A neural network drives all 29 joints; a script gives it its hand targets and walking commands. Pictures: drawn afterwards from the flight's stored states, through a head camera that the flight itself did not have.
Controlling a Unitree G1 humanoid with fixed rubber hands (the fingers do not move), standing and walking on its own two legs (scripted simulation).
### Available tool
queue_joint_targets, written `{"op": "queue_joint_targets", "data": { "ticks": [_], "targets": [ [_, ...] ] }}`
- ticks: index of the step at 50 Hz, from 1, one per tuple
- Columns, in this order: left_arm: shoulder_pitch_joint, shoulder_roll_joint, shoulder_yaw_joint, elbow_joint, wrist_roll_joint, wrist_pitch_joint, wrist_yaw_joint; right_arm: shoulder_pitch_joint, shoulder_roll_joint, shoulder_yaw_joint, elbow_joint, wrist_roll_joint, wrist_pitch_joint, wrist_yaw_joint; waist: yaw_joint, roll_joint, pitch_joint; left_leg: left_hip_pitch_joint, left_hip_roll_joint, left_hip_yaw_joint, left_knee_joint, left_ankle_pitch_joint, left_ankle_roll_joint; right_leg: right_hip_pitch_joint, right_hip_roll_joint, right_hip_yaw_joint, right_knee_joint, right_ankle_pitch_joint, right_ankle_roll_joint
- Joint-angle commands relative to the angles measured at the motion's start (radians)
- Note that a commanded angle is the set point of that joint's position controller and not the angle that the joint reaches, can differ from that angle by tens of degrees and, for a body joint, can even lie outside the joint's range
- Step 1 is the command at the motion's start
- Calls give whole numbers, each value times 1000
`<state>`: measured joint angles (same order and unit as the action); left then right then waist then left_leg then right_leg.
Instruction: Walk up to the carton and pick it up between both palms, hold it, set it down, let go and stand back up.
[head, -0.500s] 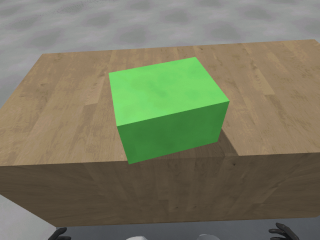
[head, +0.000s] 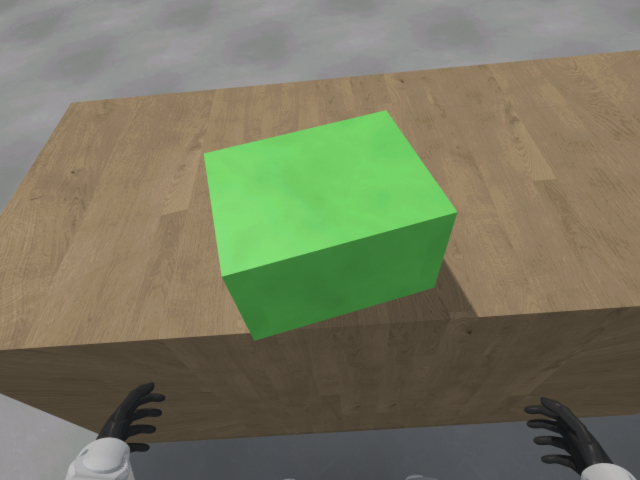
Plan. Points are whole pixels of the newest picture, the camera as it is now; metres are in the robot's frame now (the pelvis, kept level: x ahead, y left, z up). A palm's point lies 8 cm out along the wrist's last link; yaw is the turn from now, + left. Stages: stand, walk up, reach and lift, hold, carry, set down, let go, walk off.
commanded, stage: reach and lift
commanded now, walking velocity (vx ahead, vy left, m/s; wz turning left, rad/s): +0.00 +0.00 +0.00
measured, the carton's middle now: (322, 222) +0.46 +0.03 +0.03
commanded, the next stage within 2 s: none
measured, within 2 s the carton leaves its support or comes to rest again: neither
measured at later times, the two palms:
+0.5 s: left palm (126, 426) +0.19 +0.26 +0.00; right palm (600, 442) +0.18 -0.28 -0.04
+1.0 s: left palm (134, 428) +0.18 +0.23 +0.03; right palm (632, 437) +0.17 -0.29 +0.01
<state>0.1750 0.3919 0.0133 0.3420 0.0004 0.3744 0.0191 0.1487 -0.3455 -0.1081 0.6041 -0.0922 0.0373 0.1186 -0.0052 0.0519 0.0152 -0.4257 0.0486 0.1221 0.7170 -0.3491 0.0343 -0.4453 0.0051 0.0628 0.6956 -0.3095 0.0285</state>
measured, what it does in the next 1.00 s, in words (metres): stands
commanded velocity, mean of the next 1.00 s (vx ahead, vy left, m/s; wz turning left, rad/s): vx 0.00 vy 0.00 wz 0.00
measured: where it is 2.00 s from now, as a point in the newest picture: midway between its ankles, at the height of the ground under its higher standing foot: outside the picture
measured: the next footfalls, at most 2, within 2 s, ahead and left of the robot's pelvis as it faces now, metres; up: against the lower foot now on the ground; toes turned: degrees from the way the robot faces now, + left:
none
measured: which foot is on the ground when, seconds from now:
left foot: down 0.00-1.00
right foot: down 0.00-1.00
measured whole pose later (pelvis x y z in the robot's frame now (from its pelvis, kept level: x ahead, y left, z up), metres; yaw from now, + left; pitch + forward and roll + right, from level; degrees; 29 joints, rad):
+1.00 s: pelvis -0.02 -0.02 +0.02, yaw -1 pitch +5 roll -1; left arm 0.35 0.34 0.01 0.03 -0.09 0.12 0.11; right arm 0.26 -0.35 -0.11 0.24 0.16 -0.02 0.19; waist -0.01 0.04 -0.06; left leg -0.39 0.09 0.12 0.52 -0.22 0.02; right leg -0.38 0.05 0.06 0.44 -0.14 0.00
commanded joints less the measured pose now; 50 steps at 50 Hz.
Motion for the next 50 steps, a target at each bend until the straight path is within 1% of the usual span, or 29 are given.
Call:
{"op": "queue_joint_targets", "data": {
  "ticks": [1, 2, 3, 6, 7, 8, 13, 14, 17, 18, 20, 22, 23, 24, 26, 27, 30, 32, 34, 36, 38, 41, 42, 44, 45, 46, 47, 48, 50],
  "targets": [
    [82, 49, 91, -185, -108, -57, 41, 47, -112, -78, -203, 92, -63, 8, 10, -43, -238, 201, 90, -224, -235, 286, 18, 36, -15, 0, -201, 237, -141],
    [92, 56, 92, -201, -114, -62, 45, 50, -118, -79, -216, 104, -69, 8, 24, -46, -247, 218, 77, -216, -217, 325, 12, 33, -16, 0, -204, 266, -136],
    [110, 53, 80, -206, -124, -69, 48, 57, -120, -85, -217, 114, -75, 9, 14, -46, -259, 231, 82, -222, -223, 328, 19, 33, -19, 6, -208, 274, -142],
    [120, 45, 73, -231, -143, -100, 56, 60, -125, -90, -248, 130, -101, 7, 20, -50, -277, 253, 84, -223, -220, 407, 21, 37, -16, -8, -204, 281, -141],
    [139, 40, 67, -245, -142, -105, 59, 81, -126, -94, -255, 134, -106, 11, 13, -47, -290, 261, 94, -229, -225, 421, 29, 40, -15, -7, -205, 287, -146],
    [141, 36, 66, -257, -151, -118, 63, 69, -128, -93, -287, 145, -118, 13, 27, -43, -288, 259, 88, -231, -232, 429, 23, 47, -9, -14, -209, 286, -143],
    [180, 26, 55, -311, -157, -156, 73, 125, -131, -93, -302, 160, -125, 29, 7, -49, -302, 281, 100, -228, -238, 462, 23, 52, -8, -8, -227, 312, -150],
    [167, 16, 51, -322, -161, -159, 76, 108, -132, -91, -311, 170, -127, 34, 20, -37, -294, 287, 89, -229, -245, 485, 13, 58, -4, -12, -238, 330, -150],
    [195, 7, 37, -338, -174, -174, 79, 120, -141, -81, -335, 190, -128, 40, 25, -36, -301, 305, 98, -232, -243, 550, 8, 61, 2, -10, -255, 340, -148],
    [183, 0, 31, -370, -168, -176, 82, 109, -155, -80, -343, 198, -128, 46, 16, -24, -310, 317, 101, -228, -250, 561, 3, 57, 2, -13, -258, 339, -150],
    [201, -14, 27, -383, -172, -177, 81, 106, -168, -80, -361, 213, -125, 53, 22, -46, -300, 305, 113, -233, -249, 570, 4, 74, 3, -20, -269, 367, -151],
    [206, -34, 14, -392, -172, -179, 85, 98, -178, -79, -365, 226, -121, 57, 19, -29, -282, 302, 112, -243, -283, 524, -4, 73, 17, -22, -285, 316, -147],
    [207, -33, 16, -408, -172, -175, 88, 92, -185, -80, -387, 231, -114, 61, 32, -13, -276, 284, 118, -253, -304, 511, -6, 80, 24, -23, -299, 303, -143],
    [231, -39, 14, -421, -166, -170, 86, 116, -197, -91, -382, 232, -107, 64, 19, -14, -279, 280, 138, -253, -319, 465, 3, 97, 17, -26, -305, 283, -150],
    [230, -47, 9, -437, -165, -170, 92, 98, -195, -83, -409, 250, -105, 70, 36, 2, -247, 256, 138, -265, -359, 433, -5, 113, 25, -26, -326, 269, -145],
    [240, -45, 9, -442, -158, -172, 92, 121, -200, -88, -406, 251, -103, 70, 36, 11, -243, 237, 155, -265, -369, 417, -3, 130, 22, -29, -328, 256, -146],
    [229, -50, 10, -440, -164, -186, 101, 99, -200, -88, -434, 266, -102, 74, 42, 2, -233, 212, 133, -258, -411, 327, 1, 171, 27, -25, -365, 247, -138],
    [217, -43, 17, -470, -166, -199, 104, 102, -211, -108, -471, 270, -98, 75, 42, 13, -237, 180, 138, -252, -439, 257, 2, 182, 18, -18, -385, 194, -137],
    [194, -38, 24, -471, -173, -227, 108, 90, -210, -104, -502, 276, -109, 77, 36, -19, -240, 152, 120, -245, -458, 168, 10, 190, 16, -8, -415, 143, -136],
    [167, -29, 19, -466, -185, -251, 110, 86, -219, -113, -532, 289, -112, 78, 29, -25, -219, 115, 116, -232, -458, 105, 5, 192, 10, -15, -430, 127, -139],
    [139, -35, 20, -456, -186, -266, 113, 96, -238, -109, -532, 311, -111, 81, 9, -43, -187, 66, 107, -225, -455, 45, 7, 174, 12, -30, -441, 93, -137],
    [103, -34, 31, -449, -191, -282, 106, 64, -246, -90, -555, 334, -110, 79, 6, -61, -198, 66, 100, -204, -430, 66, -2, 167, 1, -28, -450, 102, -137],
    [90, -29, 35, -464, -196, -291, 108, 49, -246, -86, -570, 342, -116, 78, 6, -83, -206, 73, 89, -195, -413, 76, 0, 161, 1, -23, -462, 107, -137],
    [79, -35, 38, -458, -201, -296, 108, 40, -263, -83, -572, 353, -118, 76, -2, -83, -221, 69, 90, -193, -406, 85, -6, 157, -4, -14, -453, 102, -138],
    [61, -25, 37, -495, -210, -310, 113, 33, -261, -83, -602, 358, -125, 74, 9, -98, -230, 77, 74, -187, -398, 83, 2, 154, 2, -19, -467, 94, -135],
    [49, -29, 33, -496, -211, -305, 113, 22, -271, -79, -602, 365, -125, 72, 0, -89, -222, 67, 79, -191, -402, 71, 2, 146, -1, -13, -467, 78, -136],
    [48, -21, 43, -498, -215, -312, 114, 23, -273, -74, -605, 367, -128, 71, 3, -111, -235, 73, 70, -187, -392, 84, 4, 146, 0, -14, -473, 75, -136],
    [30, -19, 43, -505, -219, -312, 115, 9, -278, -77, -620, 380, -127, 71, 9, -79, -234, 62, 74, -190, -403, 83, 3, 150, 0, -12, -462, 74, -137],
    [17, -33, 38, -530, -224, -308, 119, -7, -300, -79, -629, 389, -129, 71, 3, -72, -244, 43, 85, -200, -412, 86, 5, 168, 4, -21, -441, 101, -137]
  ]
}}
